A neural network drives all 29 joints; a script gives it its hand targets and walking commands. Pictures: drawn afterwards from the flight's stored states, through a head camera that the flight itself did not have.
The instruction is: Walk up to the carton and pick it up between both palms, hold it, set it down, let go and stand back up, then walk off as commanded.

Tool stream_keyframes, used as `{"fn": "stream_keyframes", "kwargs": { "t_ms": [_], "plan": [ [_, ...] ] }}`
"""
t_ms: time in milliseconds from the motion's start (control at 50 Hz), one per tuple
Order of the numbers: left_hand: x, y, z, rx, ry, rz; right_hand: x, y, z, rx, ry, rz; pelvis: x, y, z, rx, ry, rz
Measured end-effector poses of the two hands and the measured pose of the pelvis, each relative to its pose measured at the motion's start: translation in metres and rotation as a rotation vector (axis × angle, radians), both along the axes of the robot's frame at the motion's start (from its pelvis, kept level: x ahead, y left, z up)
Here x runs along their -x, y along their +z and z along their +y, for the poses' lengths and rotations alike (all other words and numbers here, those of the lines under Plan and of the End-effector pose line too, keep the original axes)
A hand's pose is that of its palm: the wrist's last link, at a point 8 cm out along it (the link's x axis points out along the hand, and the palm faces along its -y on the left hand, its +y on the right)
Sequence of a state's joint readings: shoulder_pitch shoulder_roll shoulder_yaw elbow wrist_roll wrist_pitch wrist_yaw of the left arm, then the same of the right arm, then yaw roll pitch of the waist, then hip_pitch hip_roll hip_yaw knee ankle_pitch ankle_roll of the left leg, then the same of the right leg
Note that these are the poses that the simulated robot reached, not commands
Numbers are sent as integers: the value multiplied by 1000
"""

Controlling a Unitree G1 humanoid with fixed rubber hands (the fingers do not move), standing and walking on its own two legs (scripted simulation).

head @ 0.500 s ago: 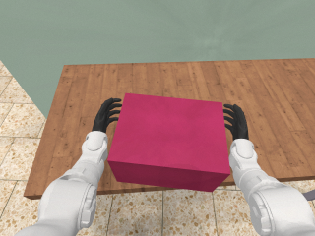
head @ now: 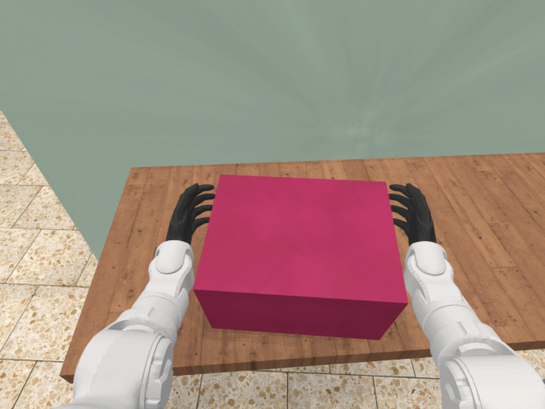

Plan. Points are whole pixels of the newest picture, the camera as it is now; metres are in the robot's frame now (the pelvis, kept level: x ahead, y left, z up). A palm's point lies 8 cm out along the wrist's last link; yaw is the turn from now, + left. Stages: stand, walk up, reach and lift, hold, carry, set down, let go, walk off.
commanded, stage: reach and lift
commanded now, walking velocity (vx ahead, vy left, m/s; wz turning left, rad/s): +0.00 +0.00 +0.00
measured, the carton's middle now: (298, 255) +0.37 -0.04 +0.02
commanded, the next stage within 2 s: none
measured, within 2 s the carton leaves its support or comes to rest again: neither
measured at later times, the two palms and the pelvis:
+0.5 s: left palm (170, 243) +0.36 +0.16 +0.08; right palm (419, 234) +0.35 -0.21 +0.09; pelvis +0.00 -0.01 +0.01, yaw +1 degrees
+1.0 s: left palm (148, 240) +0.33 +0.17 +0.13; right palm (425, 219) +0.34 -0.20 +0.14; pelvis +0.00 -0.01 +0.01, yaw +1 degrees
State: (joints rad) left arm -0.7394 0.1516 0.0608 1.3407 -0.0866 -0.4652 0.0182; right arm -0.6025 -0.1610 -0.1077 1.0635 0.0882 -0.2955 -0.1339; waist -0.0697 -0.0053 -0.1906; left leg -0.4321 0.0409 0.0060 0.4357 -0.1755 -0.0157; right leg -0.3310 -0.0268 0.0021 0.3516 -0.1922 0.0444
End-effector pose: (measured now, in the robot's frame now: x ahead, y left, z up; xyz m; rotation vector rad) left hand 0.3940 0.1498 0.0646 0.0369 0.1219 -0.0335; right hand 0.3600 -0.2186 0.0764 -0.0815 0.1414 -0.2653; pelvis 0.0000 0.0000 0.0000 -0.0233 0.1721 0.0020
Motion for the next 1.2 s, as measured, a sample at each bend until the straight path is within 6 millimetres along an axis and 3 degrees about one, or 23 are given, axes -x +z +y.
{"fn": "stream_keyframes", "kwargs": {
  "t_ms": [180,240,380,540,600,740,780,900,980,1060,1120,1200],
  "plan": [
    [26,-28,6,7,17,100,18,-26,6,-44,12,93,-4,5,-2,-10,26,-88],
    [28,-17,6,6,23,51,19,-19,5,-63,15,41,-3,5,-4,-8,31,-72],
    [24,29,4,3,45,-39,8,22,3,-74,39,-50,0,7,-7,-15,20,-110],
    [36,13,12,23,58,94,11,13,10,-16,64,90,-2,8,-16,-27,25,-175],
    [37,18,12,25,61,68,12,21,11,-21,66,61,-4,8,-17,-24,28,-164],
    [33,71,13,-5,74,-62,5,68,11,-39,74,-69,-6,8,-15,-20,18,-183],
    [33,74,14,-18,69,-31,4,68,11,-31,77,-39,-5,8,-14,-22,14,-209],
    [49,49,21,8,84,94,13,40,18,-22,99,80,-1,9,-12,-24,6,-243],
    [64,62,22,30,113,5,20,55,20,-34,119,-17,-1,9,-12,-20,10,-220],
    [64,85,21,26,124,-59,19,79,18,-30,121,-82,1,8,-13,-20,8,-222],
    [58,85,19,3,109,1,16,75,16,-21,113,-21,5,8,-14,-25,9,-247],
    [57,70,17,-5,93,96,17,57,13,-21,107,72,8,8,-15,-28,12,-261]
  ]
}}
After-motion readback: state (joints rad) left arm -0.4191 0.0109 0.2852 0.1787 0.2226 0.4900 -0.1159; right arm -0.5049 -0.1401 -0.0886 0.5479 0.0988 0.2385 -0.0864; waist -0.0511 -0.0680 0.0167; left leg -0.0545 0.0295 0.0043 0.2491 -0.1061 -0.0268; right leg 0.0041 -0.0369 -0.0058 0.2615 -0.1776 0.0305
